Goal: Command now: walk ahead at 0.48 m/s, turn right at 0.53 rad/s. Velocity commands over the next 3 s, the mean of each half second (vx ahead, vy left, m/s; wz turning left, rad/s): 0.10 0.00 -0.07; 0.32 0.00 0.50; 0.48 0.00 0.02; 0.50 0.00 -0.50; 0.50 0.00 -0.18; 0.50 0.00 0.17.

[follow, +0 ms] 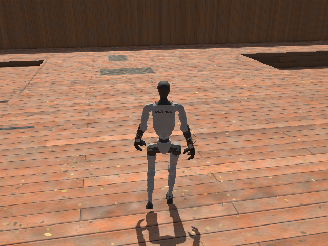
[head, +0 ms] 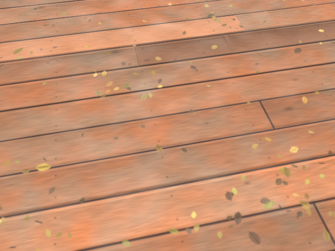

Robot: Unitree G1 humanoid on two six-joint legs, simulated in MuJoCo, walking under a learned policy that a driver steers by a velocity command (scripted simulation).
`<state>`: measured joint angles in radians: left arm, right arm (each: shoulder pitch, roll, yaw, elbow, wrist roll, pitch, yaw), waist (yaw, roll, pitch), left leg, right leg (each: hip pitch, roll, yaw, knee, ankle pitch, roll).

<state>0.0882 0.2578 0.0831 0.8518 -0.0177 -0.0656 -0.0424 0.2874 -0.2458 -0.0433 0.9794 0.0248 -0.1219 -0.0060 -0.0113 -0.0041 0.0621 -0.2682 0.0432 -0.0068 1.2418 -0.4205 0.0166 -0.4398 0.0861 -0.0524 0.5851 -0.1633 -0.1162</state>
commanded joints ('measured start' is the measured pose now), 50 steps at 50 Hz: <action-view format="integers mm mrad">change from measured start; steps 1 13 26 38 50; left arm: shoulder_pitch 53 140 136 124 359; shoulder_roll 99 101 95 150 192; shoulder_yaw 18 -10 -8 13 14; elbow -54 -21 -59 -82 -20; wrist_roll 12 36 22 14 17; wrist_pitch -22 14 101 -20 -13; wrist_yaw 5 72 85 92 65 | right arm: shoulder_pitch -37 -169 -199 -91 -353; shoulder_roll -146 -97 -187 -158 -48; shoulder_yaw -41 -23 -47 -77 -22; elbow -104 -174 -298 -331 -475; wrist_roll -8 -31 -22 -22 6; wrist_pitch -38 18 132 99 79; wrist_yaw -12 7 -26 -1 66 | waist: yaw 8 45 52 -3 151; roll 29 -84 188 -130 -111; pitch -115 -161 -179 -29 73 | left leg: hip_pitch -389 -156 -119 -647 -526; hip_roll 85 0 61 -55 21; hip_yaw -88 -20 -344 -154 38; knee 7 -627 -1038 -194 -485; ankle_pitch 111 562 -68 189 339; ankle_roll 17 -34 142 0 -22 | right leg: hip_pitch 345 252 10 401 437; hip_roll -278 -208 -13 -394 -372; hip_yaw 461 149 59 398 -1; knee -363 -239 389 -437 -433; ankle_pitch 19 597 -253 -367 58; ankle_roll -182 -54 159 -10 -18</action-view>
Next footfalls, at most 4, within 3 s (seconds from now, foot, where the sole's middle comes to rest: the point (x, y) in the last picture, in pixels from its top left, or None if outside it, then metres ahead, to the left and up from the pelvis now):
0.36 left None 0.34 0.11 -0.76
0.66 right None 0.23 -0.11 -0.76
1.12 left None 0.43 0.26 -0.76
1.66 right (141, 167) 0.81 0.14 -0.76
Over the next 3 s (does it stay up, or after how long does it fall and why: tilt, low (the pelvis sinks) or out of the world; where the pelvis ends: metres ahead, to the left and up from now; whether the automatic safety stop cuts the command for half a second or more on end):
stays up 1.35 0.18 0.02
